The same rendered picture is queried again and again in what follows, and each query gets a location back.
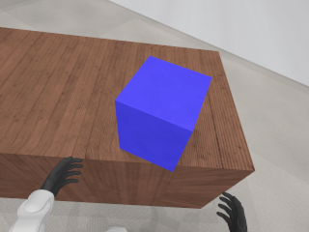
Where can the pedestal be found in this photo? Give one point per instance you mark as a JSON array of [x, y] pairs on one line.
[[57, 100]]

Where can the left robot hand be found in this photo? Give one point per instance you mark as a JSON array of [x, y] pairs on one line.
[[57, 177]]

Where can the carton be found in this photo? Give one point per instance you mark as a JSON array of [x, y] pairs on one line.
[[158, 109]]

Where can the right robot hand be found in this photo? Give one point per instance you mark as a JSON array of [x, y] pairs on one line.
[[236, 220]]

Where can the left robot forearm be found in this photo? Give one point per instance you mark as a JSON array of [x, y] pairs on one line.
[[34, 213]]

